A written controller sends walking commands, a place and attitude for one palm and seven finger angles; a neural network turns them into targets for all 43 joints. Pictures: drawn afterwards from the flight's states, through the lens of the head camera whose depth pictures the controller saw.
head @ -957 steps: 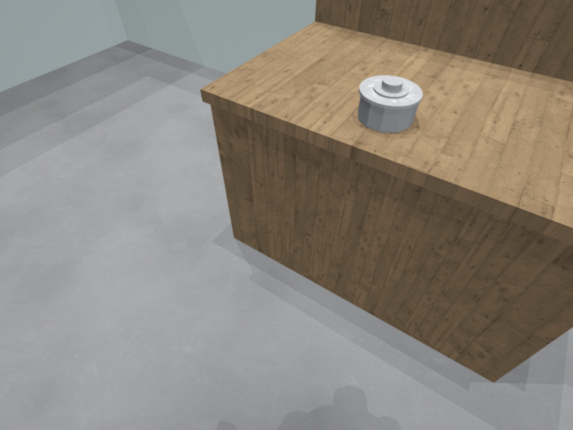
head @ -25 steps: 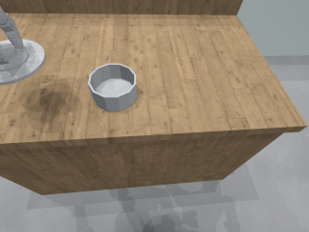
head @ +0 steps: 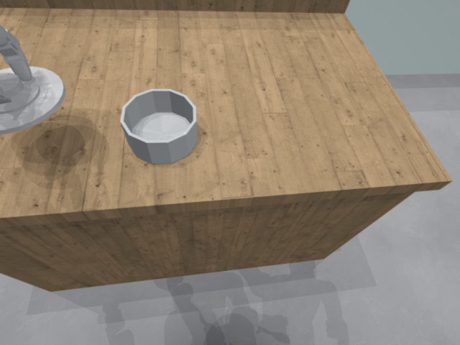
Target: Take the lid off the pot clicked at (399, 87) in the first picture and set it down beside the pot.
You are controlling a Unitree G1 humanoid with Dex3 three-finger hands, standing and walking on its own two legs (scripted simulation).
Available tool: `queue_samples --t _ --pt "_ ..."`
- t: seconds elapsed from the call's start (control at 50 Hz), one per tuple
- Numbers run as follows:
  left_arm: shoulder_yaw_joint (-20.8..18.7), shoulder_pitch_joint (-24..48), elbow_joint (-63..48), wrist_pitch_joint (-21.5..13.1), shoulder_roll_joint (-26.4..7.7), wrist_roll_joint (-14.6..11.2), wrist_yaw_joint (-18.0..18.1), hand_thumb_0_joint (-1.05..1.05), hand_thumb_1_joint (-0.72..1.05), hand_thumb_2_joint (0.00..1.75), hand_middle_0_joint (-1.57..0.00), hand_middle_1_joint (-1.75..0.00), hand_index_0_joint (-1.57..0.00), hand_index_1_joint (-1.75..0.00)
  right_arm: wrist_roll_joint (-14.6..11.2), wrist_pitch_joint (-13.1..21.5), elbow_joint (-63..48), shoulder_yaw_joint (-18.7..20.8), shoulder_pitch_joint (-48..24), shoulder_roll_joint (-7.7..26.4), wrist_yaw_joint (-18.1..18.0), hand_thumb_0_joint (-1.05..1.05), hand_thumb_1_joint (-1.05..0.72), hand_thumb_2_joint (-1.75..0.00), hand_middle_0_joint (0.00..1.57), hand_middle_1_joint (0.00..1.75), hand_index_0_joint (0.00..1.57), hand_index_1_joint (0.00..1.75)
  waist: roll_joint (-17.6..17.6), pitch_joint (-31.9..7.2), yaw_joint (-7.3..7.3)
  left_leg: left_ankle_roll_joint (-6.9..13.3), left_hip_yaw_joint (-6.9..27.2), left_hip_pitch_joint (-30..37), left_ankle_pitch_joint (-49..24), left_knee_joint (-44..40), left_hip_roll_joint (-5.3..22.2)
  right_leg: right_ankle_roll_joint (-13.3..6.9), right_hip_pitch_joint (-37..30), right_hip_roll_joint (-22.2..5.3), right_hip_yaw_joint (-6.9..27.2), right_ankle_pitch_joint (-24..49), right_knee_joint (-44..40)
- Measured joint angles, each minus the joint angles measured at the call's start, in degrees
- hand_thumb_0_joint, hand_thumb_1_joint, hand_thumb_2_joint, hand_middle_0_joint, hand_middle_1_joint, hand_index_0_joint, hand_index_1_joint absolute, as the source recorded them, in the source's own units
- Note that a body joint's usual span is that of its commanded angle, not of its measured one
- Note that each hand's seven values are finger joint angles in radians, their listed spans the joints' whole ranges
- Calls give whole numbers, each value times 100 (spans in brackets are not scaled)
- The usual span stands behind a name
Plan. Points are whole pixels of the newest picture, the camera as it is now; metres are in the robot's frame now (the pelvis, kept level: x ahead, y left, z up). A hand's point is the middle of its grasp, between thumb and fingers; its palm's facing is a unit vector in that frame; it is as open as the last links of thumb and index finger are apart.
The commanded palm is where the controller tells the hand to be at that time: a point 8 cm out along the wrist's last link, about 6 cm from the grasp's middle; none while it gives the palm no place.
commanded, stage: lower the lid onto the table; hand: left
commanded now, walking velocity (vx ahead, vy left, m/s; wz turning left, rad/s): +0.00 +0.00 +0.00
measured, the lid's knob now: (3, 85) +0.52 +0.32 +0.14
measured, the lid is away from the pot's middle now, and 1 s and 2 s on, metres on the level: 0.23 0.24 0.22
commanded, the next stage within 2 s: open the fingers wide in 1.98 s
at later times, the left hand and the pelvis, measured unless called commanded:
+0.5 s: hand out of the picture +0.48 +0.32 +0.14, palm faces -0.44 -0.15 -0.88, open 8.0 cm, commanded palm +0.54 +0.32 +0.21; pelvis -0.01 +0.00 -0.01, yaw +0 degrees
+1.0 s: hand (5, 116) +0.48 +0.32 +0.11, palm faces -0.47 -0.14 -0.87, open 8.0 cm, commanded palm +0.55 +0.32 +0.17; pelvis -0.01 +0.00 -0.01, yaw -1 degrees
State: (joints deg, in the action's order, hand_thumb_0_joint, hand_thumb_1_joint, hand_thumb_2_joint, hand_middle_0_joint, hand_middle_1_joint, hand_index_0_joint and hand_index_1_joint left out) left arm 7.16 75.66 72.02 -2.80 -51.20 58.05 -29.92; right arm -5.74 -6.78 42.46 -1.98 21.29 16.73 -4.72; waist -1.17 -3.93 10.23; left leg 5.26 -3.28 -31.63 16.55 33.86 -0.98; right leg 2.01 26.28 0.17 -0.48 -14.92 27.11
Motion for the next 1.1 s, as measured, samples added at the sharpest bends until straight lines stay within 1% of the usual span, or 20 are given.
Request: queue_samples --t 0.14,0.2,0.24,0.3,0.36,0.46,0.6,0.86,0.98,1.1 --pt "-123 -104 32 -6 -82 96 79 1 24 82 -57 -95 -57 -97 4 -45 -49 0 0 3 -28 0 -90 -90 20 30 21 30 -21 -23 18 -12 2 -148 61 141 34 -5 137 31 1 -43 110" --pt "-23 -90 70 43 -54 63 84 1 24 82 -57 -95 -57 -97 -14 -50 -25 11 17 -8 -35 0 -90 -90 20 30 21 30 -28 -45 -10 -18 19 -205 74 182 36 -7 188 33 -16 -62 151" --pt "-55 -103 84 45 -44 59 86 1 24 82 -57 -95 -57 -97 -11 -67 -5 10 12 -16 -38 0 -90 -90 20 30 21 30 -29 -64 -19 -20 25 -238 85 215 42 -6 219 39 -22 -74 181" --pt "-91 -155 98 30 -62 30 109 1 24 82 -57 -95 -57 -97 -24 -84 9 -2 -4 -27 -57 0 -90 -90 20 30 21 30 -23 -99 -13 -24 25 -283 109 270 58 -7 266 53 -21 -96 235" --pt "-36 -161 174 43 -53 24 140 1 24 82 -57 -95 -57 -97 -42 -95 9 -8 -18 -31 -68 0 -90 -90 20 30 21 30 -24 -120 -1 -32 36 -338 135 341 76 -14 314 70 -30 -117 294" --pt "-100 -277 91 -7 -34 53 175 1 24 82 -57 -95 -57 -97 -37 -106 -10 -4 -30 -29 -104 0 -90 -90 20 30 21 30 -44 -117 1 -44 48 -409 150 420 94 -26 378 88 -42 -130 363" --pt "-96 -338 121 -72 -11 20 217 1 24 82 -57 -95 -57 -97 -64 -113 -5 -34 -46 -26 -148 0 -90 -90 20 30 21 30 -53 -125 9 -49 45 -501 173 524 118 -33 482 108 -38 -157 482" --pt "-282 -577 22 -276 -118 64 305 1 24 82 -57 -95 -57 -96 -66 -105 -24 -50 7 -37 -255 0 -90 -90 20 30 21 30 -40 -151 67 -44 20 -672 250 700 163 -28 655 146 -9 -204 631" --pt "-167 -481 162 -233 -132 63 350 1 24 82 -56 -95 -56 -97 -71 -126 -15 -44 27 -34 -232 0 -90 -90 20 30 21 30 -48 -150 71 -28 24 -776 286 785 161 -17 747 144 -13 -229 694" --pt "-168 -598 64 -288 -84 76 318 1 24 82 -56 -95 -56 -97 -50 -156 -10 -23 26 -50 -237 0 -90 -90 20 30 21 30 -67 -130 52 -7 21 -916 301 856 151 0 882 133 -12 -242 758"
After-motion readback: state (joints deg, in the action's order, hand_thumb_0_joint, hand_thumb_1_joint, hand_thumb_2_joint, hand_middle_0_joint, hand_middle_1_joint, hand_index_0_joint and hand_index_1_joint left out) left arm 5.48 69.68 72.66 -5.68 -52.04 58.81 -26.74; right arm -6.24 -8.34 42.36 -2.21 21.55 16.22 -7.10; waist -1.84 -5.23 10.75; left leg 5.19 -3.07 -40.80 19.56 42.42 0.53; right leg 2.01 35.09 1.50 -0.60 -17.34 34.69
